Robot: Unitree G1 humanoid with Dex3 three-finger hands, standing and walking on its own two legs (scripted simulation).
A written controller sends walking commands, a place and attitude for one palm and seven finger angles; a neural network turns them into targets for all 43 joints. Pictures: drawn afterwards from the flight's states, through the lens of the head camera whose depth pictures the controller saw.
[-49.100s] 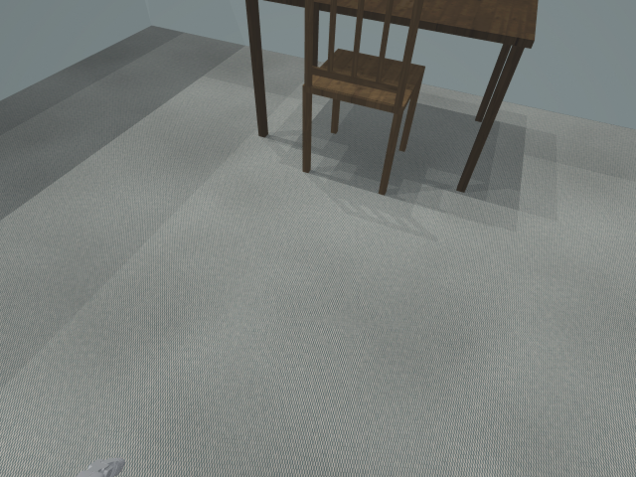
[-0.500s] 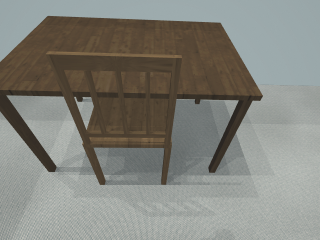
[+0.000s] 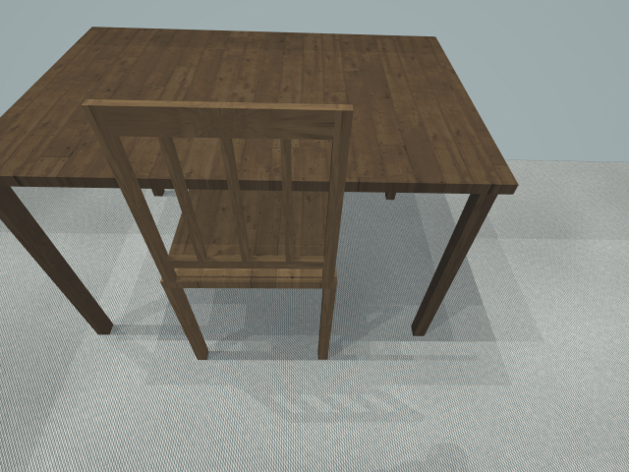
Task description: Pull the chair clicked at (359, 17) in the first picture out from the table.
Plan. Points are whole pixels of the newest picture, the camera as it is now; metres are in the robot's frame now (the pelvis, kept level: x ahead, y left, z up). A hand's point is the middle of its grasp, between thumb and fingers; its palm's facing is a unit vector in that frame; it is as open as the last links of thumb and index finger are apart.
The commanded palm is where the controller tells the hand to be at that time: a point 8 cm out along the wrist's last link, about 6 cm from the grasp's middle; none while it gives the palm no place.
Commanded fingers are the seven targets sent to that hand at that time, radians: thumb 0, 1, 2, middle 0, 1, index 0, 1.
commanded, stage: look again from close up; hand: left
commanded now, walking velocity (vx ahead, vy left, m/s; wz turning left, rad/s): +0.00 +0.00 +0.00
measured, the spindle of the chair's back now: (237, 206) +0.60 +0.19 -0.06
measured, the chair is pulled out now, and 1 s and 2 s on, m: -0.10 -0.10 -0.10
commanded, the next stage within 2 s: shuffle to correct the standing spot in 1.22 s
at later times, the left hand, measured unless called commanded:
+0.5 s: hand out of the picture -0.03 +0.13 -0.18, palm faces +0.04 -0.99 -0.15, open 7.4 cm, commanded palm none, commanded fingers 0.00 0.90 0.90 -0.20 -0.30 -0.20 -0.30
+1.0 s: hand out of the picture -0.02 +0.12 -0.17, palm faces +0.05 -0.99 -0.16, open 7.4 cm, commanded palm none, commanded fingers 0.00 0.90 0.90 -0.20 -0.30 -0.20 -0.30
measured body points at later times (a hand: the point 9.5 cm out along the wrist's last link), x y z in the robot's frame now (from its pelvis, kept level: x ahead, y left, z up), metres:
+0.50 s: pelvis +0.01 -0.01 +0.00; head +0.02 -0.01 +0.45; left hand -0.03 +0.19 -0.16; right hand +0.00 -0.23 -0.16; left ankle +0.00 +0.07 -0.74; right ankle -0.04 -0.13 -0.74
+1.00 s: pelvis +0.02 -0.03 +0.00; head +0.03 -0.03 +0.45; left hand -0.02 +0.17 -0.16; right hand +0.01 -0.24 -0.16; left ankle +0.00 +0.07 -0.74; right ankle -0.04 -0.13 -0.74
